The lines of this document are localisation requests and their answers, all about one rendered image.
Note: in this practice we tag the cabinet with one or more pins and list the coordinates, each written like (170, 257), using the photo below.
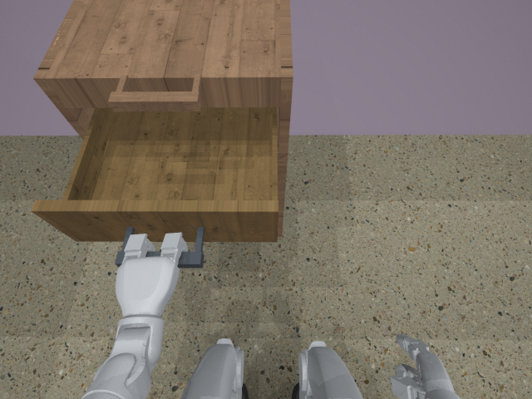
(235, 53)

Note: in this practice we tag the robot left forearm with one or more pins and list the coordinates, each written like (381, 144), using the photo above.
(136, 351)

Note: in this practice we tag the robot right thigh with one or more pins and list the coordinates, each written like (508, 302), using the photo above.
(323, 373)

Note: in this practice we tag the drawer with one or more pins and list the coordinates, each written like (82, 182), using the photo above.
(164, 172)

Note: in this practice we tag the robot left thigh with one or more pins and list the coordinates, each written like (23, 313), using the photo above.
(219, 371)

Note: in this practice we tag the handle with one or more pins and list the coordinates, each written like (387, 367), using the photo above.
(187, 259)
(155, 101)

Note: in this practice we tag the right robot hand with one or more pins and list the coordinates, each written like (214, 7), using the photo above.
(409, 383)

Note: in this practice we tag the robot thigh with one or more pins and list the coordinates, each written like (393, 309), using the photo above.
(219, 371)
(323, 373)

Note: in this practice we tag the left robot hand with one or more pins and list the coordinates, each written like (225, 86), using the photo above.
(145, 285)

